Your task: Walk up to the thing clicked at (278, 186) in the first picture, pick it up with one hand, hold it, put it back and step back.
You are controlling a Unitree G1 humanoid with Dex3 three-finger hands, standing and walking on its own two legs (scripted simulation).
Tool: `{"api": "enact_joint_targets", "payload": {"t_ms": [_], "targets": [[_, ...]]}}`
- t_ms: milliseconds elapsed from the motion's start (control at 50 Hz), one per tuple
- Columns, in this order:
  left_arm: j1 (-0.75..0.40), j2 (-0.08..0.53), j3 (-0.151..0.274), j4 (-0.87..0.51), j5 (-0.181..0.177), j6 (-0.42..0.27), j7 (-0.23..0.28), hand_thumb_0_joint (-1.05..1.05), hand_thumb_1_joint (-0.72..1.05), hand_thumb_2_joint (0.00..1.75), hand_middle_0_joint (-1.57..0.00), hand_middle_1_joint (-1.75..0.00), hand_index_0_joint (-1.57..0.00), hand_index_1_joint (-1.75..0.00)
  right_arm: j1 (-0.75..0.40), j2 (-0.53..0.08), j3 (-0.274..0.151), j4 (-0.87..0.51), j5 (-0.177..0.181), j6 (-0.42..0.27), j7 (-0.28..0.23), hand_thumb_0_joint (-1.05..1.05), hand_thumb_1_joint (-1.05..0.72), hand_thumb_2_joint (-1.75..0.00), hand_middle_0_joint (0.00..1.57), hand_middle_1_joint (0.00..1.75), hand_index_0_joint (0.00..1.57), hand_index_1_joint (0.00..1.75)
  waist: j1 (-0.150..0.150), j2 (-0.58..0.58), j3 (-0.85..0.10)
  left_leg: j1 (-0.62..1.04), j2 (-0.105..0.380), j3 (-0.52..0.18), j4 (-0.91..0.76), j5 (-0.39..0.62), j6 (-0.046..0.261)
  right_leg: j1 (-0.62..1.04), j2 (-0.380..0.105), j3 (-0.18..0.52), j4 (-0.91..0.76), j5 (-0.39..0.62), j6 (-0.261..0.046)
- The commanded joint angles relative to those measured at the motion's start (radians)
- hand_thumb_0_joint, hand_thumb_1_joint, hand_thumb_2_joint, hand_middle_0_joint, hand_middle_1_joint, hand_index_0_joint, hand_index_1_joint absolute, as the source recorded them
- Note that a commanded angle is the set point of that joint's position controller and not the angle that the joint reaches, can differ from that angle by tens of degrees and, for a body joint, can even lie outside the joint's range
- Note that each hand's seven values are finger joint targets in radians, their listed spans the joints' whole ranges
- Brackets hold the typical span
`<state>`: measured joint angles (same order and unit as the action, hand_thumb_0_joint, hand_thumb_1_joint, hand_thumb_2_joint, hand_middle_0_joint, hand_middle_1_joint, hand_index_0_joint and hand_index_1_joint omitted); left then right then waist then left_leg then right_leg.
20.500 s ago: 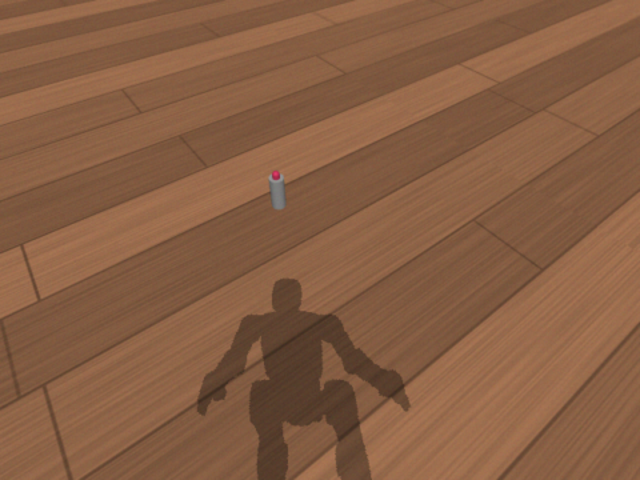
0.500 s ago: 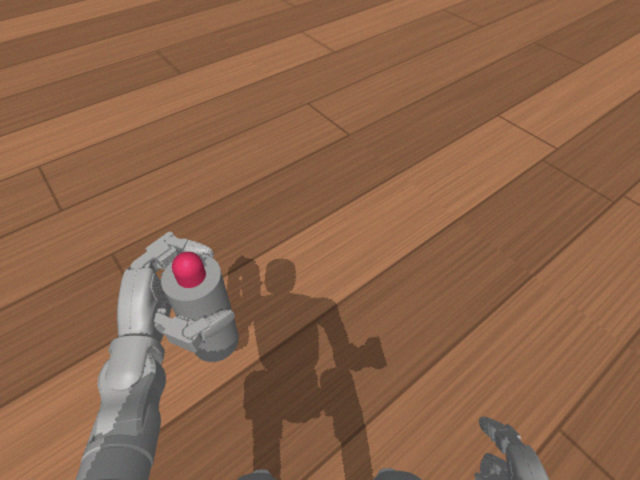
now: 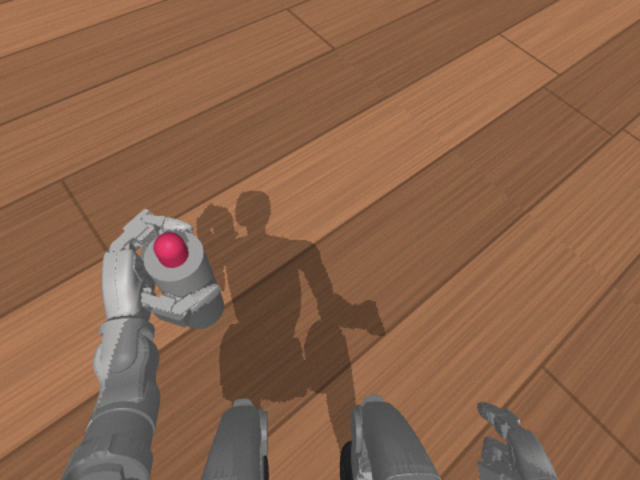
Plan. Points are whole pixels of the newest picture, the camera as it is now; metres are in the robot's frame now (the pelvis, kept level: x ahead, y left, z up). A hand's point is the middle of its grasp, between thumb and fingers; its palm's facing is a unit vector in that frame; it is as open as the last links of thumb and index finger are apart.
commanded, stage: crouch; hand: left
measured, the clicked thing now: (186, 279) +0.36 +0.17 -0.02
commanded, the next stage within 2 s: lower in 1.38 s
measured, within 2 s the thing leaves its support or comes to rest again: neither
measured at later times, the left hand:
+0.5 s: hand (200, 309) +0.40 +0.19 -0.25, palm faces +0.18 -0.98 -0.01, open 10.0 cm
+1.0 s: hand (205, 311) +0.43 +0.21 -0.36, palm faces +0.17 -0.98 +0.00, open 10.0 cm
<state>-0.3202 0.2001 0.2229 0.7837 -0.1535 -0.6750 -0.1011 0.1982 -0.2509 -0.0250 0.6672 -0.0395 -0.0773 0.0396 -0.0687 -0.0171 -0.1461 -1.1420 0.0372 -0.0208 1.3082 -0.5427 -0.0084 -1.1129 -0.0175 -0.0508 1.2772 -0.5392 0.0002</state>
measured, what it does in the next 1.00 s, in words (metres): lowers itself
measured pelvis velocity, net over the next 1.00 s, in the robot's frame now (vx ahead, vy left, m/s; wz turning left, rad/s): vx -0.07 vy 0.00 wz -0.10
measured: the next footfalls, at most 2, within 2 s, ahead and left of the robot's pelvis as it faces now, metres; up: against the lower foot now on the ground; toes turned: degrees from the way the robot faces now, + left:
none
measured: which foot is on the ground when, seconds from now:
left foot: down 0.00-1.00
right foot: down 0.00-1.00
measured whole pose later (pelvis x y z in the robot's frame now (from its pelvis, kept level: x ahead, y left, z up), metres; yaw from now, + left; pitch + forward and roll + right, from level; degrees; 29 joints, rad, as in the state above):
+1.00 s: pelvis -0.07 +0.00 -0.31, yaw -6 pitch +29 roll -6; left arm -0.77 0.52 0.54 1.19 -0.05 -0.78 -0.13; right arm 0.11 -0.28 0.11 0.73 -0.15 0.02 0.10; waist -0.20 -0.05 -0.03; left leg -2.23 0.04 -0.12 2.37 -0.67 0.00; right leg -2.17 -0.01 -0.10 2.30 -0.64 -0.01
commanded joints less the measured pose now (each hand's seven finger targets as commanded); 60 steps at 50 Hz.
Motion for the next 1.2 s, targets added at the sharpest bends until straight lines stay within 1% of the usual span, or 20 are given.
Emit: {"api": "enact_joint_targets", "payload": {"t_ms": [0, 80, 140, 200, 300, 320, 360, 420, 460, 480, 560, 700, 780, 840, 880, 940, 1000, 1040, 1060, 1180], "targets": [[-0.304, 0.172, 0.059, -0.135, 0.008, -0.149, 0.000, 0.00, 0.17, 1.23, -1.19, -1.35, -1.21, -1.35, 0.019, -0.154, -0.048, -0.093, -0.006, -0.020, 0.008, 0.00, -0.89, -0.90, 0.20, 0.30, 0.20, 0.30, 0.021, 0.101, -0.462, 0.107, -0.031, -0.032, 0.024, 0.206, 0.016, -0.025, 0.025, 0.032, 0.035, 0.194, -0.034], [-0.347, 0.179, 0.088, -0.107, -0.003, -0.165, 0.000, 0.00, 0.16, 1.26, -1.21, -1.37, -1.22, -1.37, 0.030, -0.180, -0.050, -0.084, -0.016, 0.002, 0.019, 0.00, -0.90, -0.91, 0.20, 0.30, 0.20, 0.30, 0.027, 0.139, -0.584, 0.095, -0.024, -0.049, 0.127, 0.303, 0.011, -0.158, 0.032, 0.009, 0.171, 0.235, -0.044], [-0.395, 0.176, 0.091, -0.082, 0.001, -0.169, 0.005, 0.00, 0.17, 1.28, -1.24, -1.39, -1.25, -1.40, 0.048, -0.190, -0.052, -0.063, -0.025, 0.018, 0.026, 0.00, -0.91, -0.91, 0.20, 0.30, 0.20, 0.30, 0.005, 0.125, -0.648, 0.037, -0.022, -0.057, 0.220, 0.362, 0.014, -0.231, 0.036, -0.002, 0.255, 0.275, -0.045], [-0.456, 0.200, 0.116, -0.034, 0.010, -0.174, 0.008, 0.00, 0.21, 1.30, -1.25, -1.41, -1.26, -1.41, 0.055, -0.183, -0.046, -0.047, -0.033, 0.025, 0.030, 0.00, -0.91, -0.91, 0.20, 0.30, 0.20, 0.30, -0.023, 0.078, -0.630, -0.114, -0.026, -0.052, 0.296, 0.266, 0.024, -0.267, 0.035, 0.010, 0.302, 0.232, -0.038], [-0.512, 0.250, 0.171, 0.091, 0.021, -0.185, 0.008, 0.00, 0.15, 1.28, -1.25, -1.41, -1.26, -1.41, 0.041, -0.184, -0.040, -0.029, -0.045, 0.035, 0.039, 0.00, -0.91, -0.91, 0.20, 0.30, 0.20, 0.30, -0.034, 0.010, -0.600, -0.338, -0.025, -0.034, 0.410, 0.090, 0.028, -0.331, 0.027, 0.040, 0.366, 0.088, -0.027], [-0.549, 0.231, 0.147, 0.116, 0.029, -0.187, 0.000, 0.00, 0.19, 1.29, -1.26, -1.42, -1.28, -1.42, 0.034, -0.184, -0.034, -0.025, -0.049, 0.034, 0.040, 0.00, -0.91, -0.91, 0.20, 0.30, 0.20, 0.30, -0.048, 0.042, -0.594, -0.333, -0.024, -0.038, 0.430, 0.072, 0.025, -0.401, 0.027, 0.029, 0.398, 0.068, -0.031], [-0.647, 0.315, 0.195, 0.091, 0.048, -0.203, 0.010, 0.00, 0.15, 1.28, -1.29, -1.43, -1.30, -1.43, 0.039, -0.183, -0.028, -0.020, -0.057, 0.035, 0.042, 0.00, -0.92, -0.91, 0.20, 0.30, 0.20, 0.30, -0.047, 0.077, -0.630, -0.390, -0.025, -0.024, 0.477, 0.029, 0.023, -0.415, 0.024, 0.038, 0.430, 0.030, -0.030], [-0.696, 0.365, 0.222, 0.124, 0.059, -0.217, 0.011, 0.00, 0.15, 1.27, -1.29, -1.42, -1.31, -1.42, 0.029, -0.187, -0.014, -0.007, -0.066, 0.035, 0.045, 0.00, -0.92, -0.91, 0.20, 0.30, 0.20, 0.30, -0.045, 0.117, -0.618, -0.450, -0.026, -0.020, 0.522, -0.042, 0.017, -0.483, 0.024, 0.032, 0.485, -0.031, -0.033], [-0.756, 0.360, 0.209, 0.124, 0.065, -0.224, 0.011, 0.00, 0.16, 1.28, -1.29, -1.42, -1.30, -1.43, 0.029, -0.190, -0.008, -0.006, -0.070, 0.037, 0.047, 0.00, -0.91, -0.91, 0.20, 0.30, 0.20, 0.30, -0.057, 0.162, -0.640, -0.428, -0.024, -0.023, 0.535, -0.059, 0.011, -0.539, 0.026, 0.012, 0.526, -0.044, -0.038], [-0.790, 0.407, 0.233, 0.081, 0.067, -0.230, 0.019, 0.00, 0.14, 1.27, -1.29, -1.42, -1.30, -1.43, 0.037, -0.195, -0.008, 0.001, -0.073, 0.041, 0.047, 0.00, -0.91, -0.91, 0.20, 0.30, 0.20, 0.30, -0.048, 0.191, -0.670, -0.428, -0.022, -0.021, 0.547, -0.062, 0.008, -0.540, 0.027, 0.008, 0.547, -0.046, -0.040], [-0.749, 0.403, 0.236, 0.208, 0.089, -0.206, 0.010, 0.00, 0.10, 1.26, -1.28, -1.41, -1.29, -1.42, 0.040, -0.204, 0.000, 0.018, -0.078, 0.049, 0.045, 0.00, -0.91, -0.91, 0.20, 0.30, 0.20, 0.30, -0.067, 0.177, -0.609, -0.512, -0.023, -0.016, 0.586, -0.121, 0.013, -0.605, 0.030, -0.018, 0.595, -0.088, -0.037], [-0.767, 0.476, 0.294, 0.231, 0.080, -0.183, -0.012, 0.00, 0.10, 1.25, -1.25, -1.40, -1.27, -1.39, 0.047, -0.239, 0.022, 0.023, -0.083, 0.065, 0.045, 0.00, -0.91, -0.91, 0.20, 0.30, 0.20, 0.30, -0.095, 0.155, -0.566, -0.611, -0.024, -0.024, 0.689, -0.084, 0.024, -0.661, 0.034, -0.054, 0.693, -0.037, -0.033], [-0.756, 0.463, 0.291, 0.268, 0.077, -0.182, -0.026, 0.00, 0.12, 1.25, -1.26, -1.41, -1.29, -1.40, 0.037, -0.249, 0.040, 0.024, -0.089, 0.070, 0.048, 0.00, -0.91, -0.90, 0.20, 0.30, 0.20, 0.30, -0.108, 0.157, -0.506, -0.657, -0.021, -0.042, 0.717, -0.114, 0.023, -0.714, 0.037, -0.071, 0.733, -0.055, -0.033], [-0.774, 0.557, 0.344, 0.194, 0.087, -0.191, -0.027, 0.00, 0.14, 1.24, -1.24, -1.39, -1.27, -1.38, 0.048, -0.264, 0.045, 0.010, -0.100, 0.079, 0.048, 0.00, -0.90, -0.90, 0.20, 0.30, 0.20, 0.30, -0.092, 0.214, -0.601, -0.626, -0.019, -0.035, 0.756, -0.044, 0.019, -0.666, 0.041, -0.069, 0.764, 0.007, -0.033], [-0.771, 0.513, 0.309, 0.230, 0.087, -0.185, -0.032, 0.00, 0.14, 1.24, -1.23, -1.39, -1.26, -1.38, 0.047, -0.260, 0.056, 0.027, -0.102, 0.082, 0.051, 0.00, -0.90, -0.91, 0.20, 0.30, 0.20, 0.30, -0.106, 0.217, -0.536, -0.654, -0.015, -0.045, 0.756, -0.077, 0.015, -0.722, 0.042, -0.079, 0.782, -0.023, -0.036], [-0.778, 0.552, 0.344, 0.205, 0.085, -0.190, -0.028, 0.00, 0.15, 1.25, -1.24, -1.39, -1.27, -1.39, 0.040, -0.278, 0.065, 0.010, -0.112, 0.085, 0.050, 0.00, -0.90, -0.91, 0.20, 0.30, 0.20, 0.30, -0.119, 0.224, -0.560, -0.652, -0.012, -0.050, 0.795, -0.043, 0.016, -0.694, 0.046, -0.085, 0.797, 0.018, -0.033], [-0.771, 0.528, 0.312, 0.217, 0.082, -0.189, -0.043, 0.00, 0.16, 1.24, -1.23, -1.38, -1.26, -1.37, 0.033, -0.280, 0.073, 0.018, -0.119, 0.090, 0.051, 0.00, -0.90, -0.90, 0.20, 0.30, 0.20, 0.30, -0.131, 0.235, -0.519, -0.670, -0.010, -0.057, 0.809, -0.057, 0.014, -0.733, 0.048, -0.093, 0.812, 0.007, -0.033], [-0.760, 0.579, 0.340, 0.229, 0.087, -0.186, -0.039, 0.00, 0.16, 1.24, -1.23, -1.37, -1.25, -1.36, 0.029, -0.291, 0.077, 0.017, -0.124, 0.092, 0.050, 0.00, -0.90, -0.91, 0.20, 0.30, 0.20, 0.30, -0.124, 0.223, -0.510, -0.698, -0.010, -0.052, 0.833, -0.056, 0.017, -0.719, 0.052, -0.093, 0.814, 0.009, -0.030], [-0.757, 0.552, 0.316, 0.237, 0.090, -0.186, -0.043, 0.00, 0.15, 1.25, -1.22, -1.37, -1.24, -1.37, 0.031, -0.288, 0.084, 0.021, -0.129, 0.092, 0.054, 0.00, -0.90, -0.90, 0.20, 0.30, 0.20, 0.30, -0.138, 0.233, -0.492, -0.702, -0.009, -0.058, 0.834, -0.048, 0.016, -0.720, 0.050, -0.100, 0.824, 0.019, -0.030], [-0.734, 0.569, 0.341, 0.220, 0.076, -0.189, -0.039, 0.00, 0.17, 1.27, -1.24, -1.40, -1.27, -1.39, 0.007, -0.312, 0.099, 0.003, -0.142, 0.100, 0.060, 0.00, -0.90, -0.90, 0.20, 0.30, 0.20, 0.30, -0.133, 0.257, -0.481, -0.687, -0.005, -0.077, 0.859, -0.019, 0.008, -0.743, 0.055, -0.119, 0.860, 0.045, -0.032]]}}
